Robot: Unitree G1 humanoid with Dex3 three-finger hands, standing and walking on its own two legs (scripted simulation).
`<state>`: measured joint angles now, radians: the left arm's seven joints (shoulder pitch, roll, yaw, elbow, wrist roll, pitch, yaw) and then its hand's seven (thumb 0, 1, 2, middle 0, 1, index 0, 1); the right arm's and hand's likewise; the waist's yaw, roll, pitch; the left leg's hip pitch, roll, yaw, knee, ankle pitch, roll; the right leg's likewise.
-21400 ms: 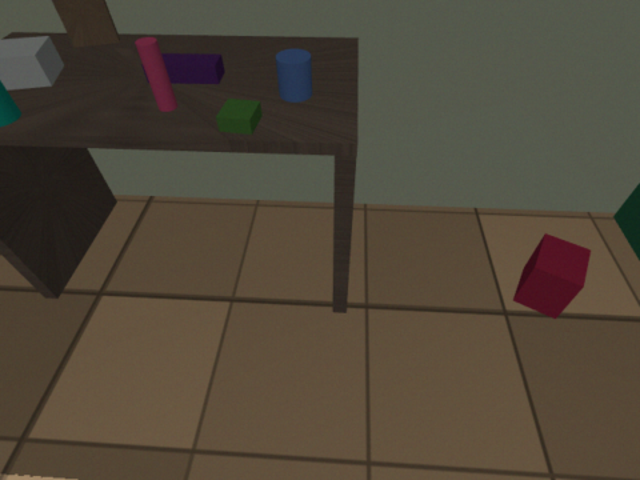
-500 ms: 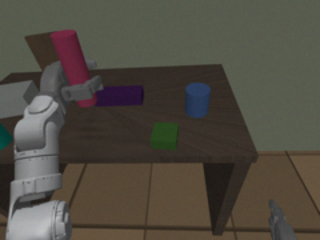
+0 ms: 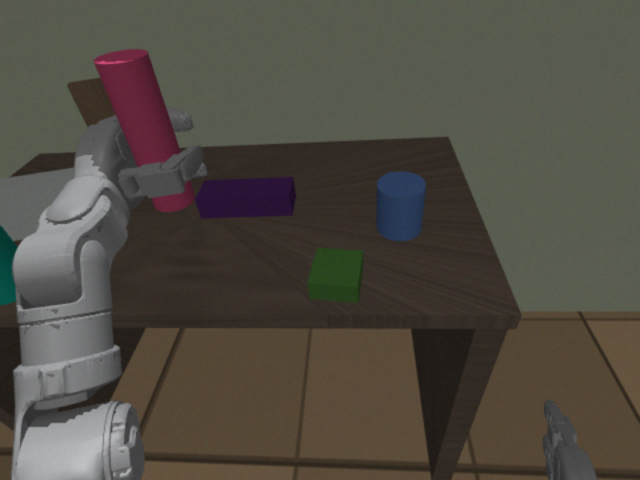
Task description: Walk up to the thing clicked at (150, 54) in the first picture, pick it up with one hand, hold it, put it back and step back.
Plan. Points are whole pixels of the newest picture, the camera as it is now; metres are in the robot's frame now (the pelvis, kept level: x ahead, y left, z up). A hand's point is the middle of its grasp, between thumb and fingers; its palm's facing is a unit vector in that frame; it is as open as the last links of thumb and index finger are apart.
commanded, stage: hold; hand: left
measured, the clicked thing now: (151, 137) +0.36 +0.19 +0.31
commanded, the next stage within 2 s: none
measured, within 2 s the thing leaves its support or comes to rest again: neither
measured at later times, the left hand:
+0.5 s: hand (169, 154) +0.34 +0.16 +0.30, palm faces +0.10 -1.00 +0.00, open 6.2 cm
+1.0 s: hand (167, 170) +0.32 +0.16 +0.30, palm faces +0.11 -0.99 +0.00, open 6.2 cm
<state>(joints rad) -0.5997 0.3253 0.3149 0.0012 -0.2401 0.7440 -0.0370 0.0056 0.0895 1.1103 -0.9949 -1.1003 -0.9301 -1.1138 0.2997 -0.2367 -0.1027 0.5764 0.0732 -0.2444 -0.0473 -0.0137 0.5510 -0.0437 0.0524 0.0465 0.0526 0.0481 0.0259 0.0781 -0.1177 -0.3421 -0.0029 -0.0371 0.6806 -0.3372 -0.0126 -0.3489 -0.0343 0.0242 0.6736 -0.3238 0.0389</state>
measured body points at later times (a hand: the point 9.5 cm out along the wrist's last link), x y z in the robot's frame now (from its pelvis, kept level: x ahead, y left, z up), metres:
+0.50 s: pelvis +0.00 +0.00 +0.00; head -0.05 -0.04 +0.45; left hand +0.33 +0.22 +0.31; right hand +0.17 -0.25 -0.07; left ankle +0.02 +0.13 -0.72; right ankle +0.02 -0.14 -0.72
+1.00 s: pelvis -0.02 +0.00 +0.00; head -0.07 -0.04 +0.44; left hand +0.31 +0.22 +0.30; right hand +0.16 -0.26 -0.06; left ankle +0.02 +0.13 -0.72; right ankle +0.02 -0.14 -0.72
